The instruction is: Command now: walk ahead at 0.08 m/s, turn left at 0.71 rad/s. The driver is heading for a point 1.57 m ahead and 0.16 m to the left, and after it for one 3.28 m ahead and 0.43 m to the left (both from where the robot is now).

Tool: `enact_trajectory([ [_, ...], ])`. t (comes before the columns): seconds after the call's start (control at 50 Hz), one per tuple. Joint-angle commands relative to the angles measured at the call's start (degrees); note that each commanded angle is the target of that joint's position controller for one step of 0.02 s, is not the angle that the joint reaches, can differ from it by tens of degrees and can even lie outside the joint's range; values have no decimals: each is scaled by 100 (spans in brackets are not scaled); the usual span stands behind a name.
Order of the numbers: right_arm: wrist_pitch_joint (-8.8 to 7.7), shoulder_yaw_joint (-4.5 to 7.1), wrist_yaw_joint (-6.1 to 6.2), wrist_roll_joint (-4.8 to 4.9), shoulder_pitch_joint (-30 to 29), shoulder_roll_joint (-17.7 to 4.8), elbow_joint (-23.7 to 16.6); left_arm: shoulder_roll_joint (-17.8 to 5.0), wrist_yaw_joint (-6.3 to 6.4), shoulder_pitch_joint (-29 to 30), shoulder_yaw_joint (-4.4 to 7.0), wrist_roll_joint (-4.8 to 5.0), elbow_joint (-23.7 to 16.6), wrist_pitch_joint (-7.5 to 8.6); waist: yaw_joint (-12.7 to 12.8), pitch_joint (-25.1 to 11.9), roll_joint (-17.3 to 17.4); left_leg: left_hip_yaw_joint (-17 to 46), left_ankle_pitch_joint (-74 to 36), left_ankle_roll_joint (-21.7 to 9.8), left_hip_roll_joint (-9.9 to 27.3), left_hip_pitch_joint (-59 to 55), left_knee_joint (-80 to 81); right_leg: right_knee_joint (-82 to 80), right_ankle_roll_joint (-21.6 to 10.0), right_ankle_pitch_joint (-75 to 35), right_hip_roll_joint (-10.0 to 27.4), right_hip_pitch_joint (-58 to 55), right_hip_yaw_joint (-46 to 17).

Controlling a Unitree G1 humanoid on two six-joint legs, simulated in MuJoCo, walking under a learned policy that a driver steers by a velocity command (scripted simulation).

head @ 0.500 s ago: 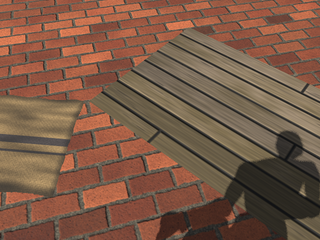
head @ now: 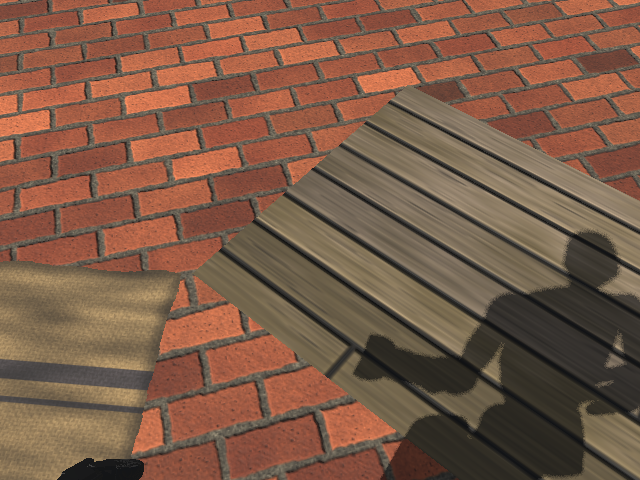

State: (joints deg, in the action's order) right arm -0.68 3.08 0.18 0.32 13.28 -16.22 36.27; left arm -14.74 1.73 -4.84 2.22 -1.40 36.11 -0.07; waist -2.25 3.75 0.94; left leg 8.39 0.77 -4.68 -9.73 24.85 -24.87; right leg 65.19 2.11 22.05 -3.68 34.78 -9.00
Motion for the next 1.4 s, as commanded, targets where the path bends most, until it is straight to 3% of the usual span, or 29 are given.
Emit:
enact_trajectory([
  [0.02, 63, 351, 129, 76, -272, -1028, -520, -409, 85, -434, 170, 23, -158, 47, 335, -1233, 344, 1965, 108, -636, 1189, -906, 718, -1159, 178, -246, -161, -316, 107],
  [0.16, 369, 490, 257, 106, -140, -1023, -576, -557, 33, 276, 261, 181, -135, 195, -2, -1048, 918, 2603, 1523, -357, 1036, -1233, 665, -2721, 171, -688, -259, -797, -173],
  [0.24, 390, 470, 238, 144, -303, -900, -683, -758, -69, -99, 370, 194, 87, 340, 209, -1099, 983, 2777, 1215, -197, 917, -1323, 159, -4353, -67, -1420, 38, -1943, -91],
  [0.26, 390, 381, 222, 145, -60, -658, -638, -866, -75, -78, 395, 142, 92, 325, 91, -1330, 482, 2424, 2268, -33, 624, -955, -470, -4624, -335, -1850, 651, -2683, -416],
  [0.28, 375, 313, 202, 138, 99, -528, -691, -1204, -60, 135, 428, -34, -52, 254, -88, -1269, -859, 1412, 3311, 223, 47, 20, -1517, -4654, -1031, -2633, 1734, -3139, -1524],
  [0.3, 292, 417, 164, 117, 83, -932, -744, -1157, -69, -18, 457, -217, -40, 229, -15, -1174, -1679, 725, 3699, 531, -168, 516, -2993, -4780, -1774, -3152, 2436, -2833, -2431],
  [0.32, 255, 515, 136, 29, 195, -1323, -578, -877, -51, 113, 383, -112, -131, 231, -46, -1047, -1146, 640, 3296, 746, 134, 666, -3814, -4656, -1833, -3020, 2404, -2649, -2206],
  [0.36, 343, 474, 183, 18, 239, -1135, -291, -664, -14, 215, 287, 92, -179, 158, 2, -764, -489, 461, 2731, 881, 206, 757, -4466, -4455, -1402, -2494, 1729, -2512, -1319],
  [0.46, 316, 241, 225, 105, -180, -644, -385, -702, -16, -213, 202, 61, -28, 33, 277, -672, -872, -23, 2462, 1094, 346, 865, -4227, -4452, -1458, -3223, 1343, -2841, -701],
  [0.54, 297, 120, 202, 43, -323, -430, -357, -845, -20, -241, 236, 112, 48, -11, 333, -852, -1241, -477, 2528, 1123, 811, -85, -2395, -4451, -1442, -2939, 1322, -2857, -576],
  [0.64, 227, 119, 116, 55, -74, -413, -49, -875, -6, -508, 221, 235, 248, -70, 259, -791, -1185, -749, 1263, 787, 791, -1259, 146, -4200, -1371, -2997, 1397, -2627, -716],
  [0.68, 205, 141, 132, -63, -3, -690, -60, -750, -26, -887, 175, 205, 385, 46, 311, -948, -630, -177, 97, 384, 1308, -2345, 488, -3940, -812, -2296, 1193, -1861, -448],
  [0.7, 236, 236, 157, -161, -88, -1117, -47, -454, -91, -1016, 92, 50, 315, 171, 571, -1071, 615, 391, -836, -29, 1940, -2520, 63, -3573, -432, -1309, 610, -1382, 254],
  [0.72, 206, 90, 95, -230, -187, -511, 21, -342, -122, -759, 40, 29, 338, 218, 387, -1084, 847, 406, -128, -334, 2119, -1828, 267, -3782, -167, -562, 520, -1760, 435],
  [0.74, 172, 59, 71, -231, -355, -372, -27, -564, -141, -467, 95, 88, 315, 202, 291, -734, 672, 230, 601, -223, 1879, -1674, 345, -3659, -72, -806, 468, -1710, 437],
  [0.78, 161, 244, 143, -150, -131, -884, 44, -852, -111, -232, 216, 224, 208, 100, 76, -294, 932, 246, 879, -165, 1923, -1665, 433, -3089, -96, -988, 270, -1025, 547],
  [0.82, 150, 284, 231, -138, -77, -936, 23, -904, -107, -407, 285, 278, 137, 12, 77, -171, 1231, 609, -34, -572, 2578, -1554, 513, -2089, -94, 145, 293, -622, 730],
  [0.86, 56, 298, 278, -85, 384, -884, 40, -887, -151, -271, 330, 333, 7, -50, -218, -260, 965, 1378, 2603, -980, 3291, -2071, 1238, -322, -124, 899, 722, 566, 615],
  [0.9, -125, 295, 282, 72, 127, -845, 59, -791, -180, -285, 338, 380, -30, -64, -59, 193, 825, 1419, 4054, -742, 3190, -2326, 1684, -75, -167, 346, 956, 1477, 431],
  [1.04, -415, 428, 86, 11, -42, -1033, 110, -505, -423, -177, 195, 337, -261, 80, 11, -32, 497, -810, 2340, -261, 2770, -2224, 1846, -1317, -203, -786, 1223, 587, 923],
  [1.06, -360, 394, 34, -411, 206, -1053, 258, -683, -677, 94, 235, -189, -394, -112, -41, -61, 385, -1255, 2751, -120, 2709, -1958, 1921, -1728, -346, -456, 992, 57, 1360],
  [1.12, -297, 419, 6, -371, 209, -1178, 306, -785, -807, 65, 270, -38, -462, -187, 23, 131, 764, -1651, 2835, -5, 2757, -1616, 1655, -2115, -701, -295, 760, -729, 1854],
  [1.16, -227, 405, -29, -292, 3, -1223, 310, -922, -655, -1346, 380, -13, 14, -106, 847, -430, 266, -2239, 301, 52, 2518, -1240, -438, -2505, -960, -110, 89, -2430, 2147],
  [1.18, -219, 299, -58, -339, -14, -982, 257, -1219, -526, -2985, 525, -38, 596, -44, 1579, -1148, -783, -2506, -484, 147, 2134, -281, -2950, -2824, -1117, 441, -112, -4195, 1656],
  [1.2, -263, -10, -147, -363, -171, 93, -217, -2018, -404, -2992, 592, 14, 494, 21, 1260, -1076, -2902, -2034, 3314, 453, 1287, 2053, -4902, -4610, -1513, 3084, 1665, -4746, -1802],
  [1.22, -333, 28, -162, -411, -786, -319, -525, -1981, -356, -2383, 554, 97, 95, 40, 1278, -1095, -1995, -673, 2857, 443, 1032, 2711, -5512, -5909, -1770, 3509, 2074, -4331, -3900],
  [1.26, -417, 53, -206, -323, -659, -654, -312, -1587, -269, -2100, 464, -62, 183, 70, 854, -556, -597, -662, 1703, 303, 1644, 2758, -5316, -5335, -1627, 2143, 2177, -3735, -2697],
  [1.3, -339, 18, -246, -377, 24, -620, 74, -1207, -247, -1522, 302, -31, 116, 197, 290, -378, -470, -650, 1211, 344, 1905, 1809, -4605, -5436, -1325, 1412, 1555, -2691, -1580],
  [1.4, -23, -27, -351, -98, -430, -478, 269, -971, -331, -1954, 216, 47, 465, 494, 387, 364, -142, -848, 76, 314, 1728, 2332, -3795, -6166, -841, -649, 1177, -2807, 80],
])
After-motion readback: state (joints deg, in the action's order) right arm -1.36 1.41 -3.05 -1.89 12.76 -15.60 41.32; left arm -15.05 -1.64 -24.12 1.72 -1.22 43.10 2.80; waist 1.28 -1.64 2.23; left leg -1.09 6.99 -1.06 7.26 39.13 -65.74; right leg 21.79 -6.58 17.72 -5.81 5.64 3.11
